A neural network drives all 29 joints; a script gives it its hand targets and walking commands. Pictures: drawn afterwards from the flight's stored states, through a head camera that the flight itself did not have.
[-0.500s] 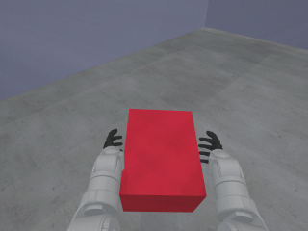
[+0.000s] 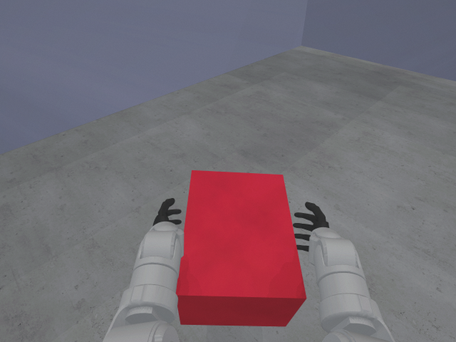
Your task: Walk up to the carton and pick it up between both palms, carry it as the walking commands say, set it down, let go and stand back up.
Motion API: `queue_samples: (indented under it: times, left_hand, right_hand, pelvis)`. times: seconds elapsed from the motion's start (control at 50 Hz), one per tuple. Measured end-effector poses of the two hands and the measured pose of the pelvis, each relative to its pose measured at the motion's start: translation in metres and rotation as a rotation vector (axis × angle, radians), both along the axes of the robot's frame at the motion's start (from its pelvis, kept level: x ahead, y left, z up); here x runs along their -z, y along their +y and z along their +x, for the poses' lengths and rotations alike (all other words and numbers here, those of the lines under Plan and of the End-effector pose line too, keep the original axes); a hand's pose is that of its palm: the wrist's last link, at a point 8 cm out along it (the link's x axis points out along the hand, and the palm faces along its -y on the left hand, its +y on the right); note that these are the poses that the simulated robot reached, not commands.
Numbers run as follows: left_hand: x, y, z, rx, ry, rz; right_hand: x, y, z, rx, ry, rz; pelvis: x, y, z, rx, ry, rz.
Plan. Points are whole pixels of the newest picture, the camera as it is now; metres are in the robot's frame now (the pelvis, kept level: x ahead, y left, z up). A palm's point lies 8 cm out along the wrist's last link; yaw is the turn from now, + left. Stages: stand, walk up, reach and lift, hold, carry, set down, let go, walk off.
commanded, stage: reach and lift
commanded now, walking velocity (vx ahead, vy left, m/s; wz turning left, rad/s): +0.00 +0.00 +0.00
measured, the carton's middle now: (235, 243) +0.37 +0.03 -0.04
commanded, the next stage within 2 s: hold in 0.46 s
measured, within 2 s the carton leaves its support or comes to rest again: neither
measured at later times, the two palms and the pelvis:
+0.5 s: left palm (159, 239) +0.30 +0.17 +0.06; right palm (320, 243) +0.31 -0.13 +0.05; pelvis -0.01 +0.00 +0.00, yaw +0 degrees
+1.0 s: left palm (158, 244) +0.29 +0.17 +0.06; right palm (321, 249) +0.30 -0.13 +0.05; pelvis -0.01 +0.00 +0.00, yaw +0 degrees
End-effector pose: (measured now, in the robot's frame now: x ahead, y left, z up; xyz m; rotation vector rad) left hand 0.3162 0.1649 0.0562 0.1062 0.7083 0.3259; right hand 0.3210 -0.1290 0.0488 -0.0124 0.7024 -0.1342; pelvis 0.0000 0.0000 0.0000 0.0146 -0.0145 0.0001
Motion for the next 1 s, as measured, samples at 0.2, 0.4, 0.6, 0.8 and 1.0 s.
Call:
queue_samples:
  times: [0.2,0.4,0.6,0.8,1.0]
  left_hand:
    - [0.002,0.0,-0.007,0.0,0.007,0.003]
    - [-0.001,0.002,-0.013,-0.001,-0.004,0.0]
    - [-0.003,0.003,-0.019,0.0,-0.014,0.0]
    - [-0.002,0.004,-0.023,0.002,-0.01,-0.004]
    - [-0.001,0.002,-0.025,0.007,-0.006,0.007]
  right_hand:
    - [0.001,0.0,-0.005,-0.004,0.003,-0.001]
    - [-0.003,0.002,-0.011,-0.001,-0.008,-0.005]
    - [-0.006,0.004,-0.017,0.0,-0.019,-0.006]
    - [-0.004,0.004,-0.022,0.003,-0.013,-0.008]
    - [-0.003,0.003,-0.024,0.002,-0.011,-0.015]
  pelvis:
    - [0.0,0.0,-0.002,0.0,-0.01,0.0]
    - [0.0,0.001,-0.006,0.0,-0.019,-0.001]
    - [0.001,0.002,-0.01,0.001,-0.025,-0.003]
    - [0.001,0.003,-0.012,0.001,-0.03,-0.004]
    - [0.001,0.003,-0.012,0.001,-0.032,-0.004]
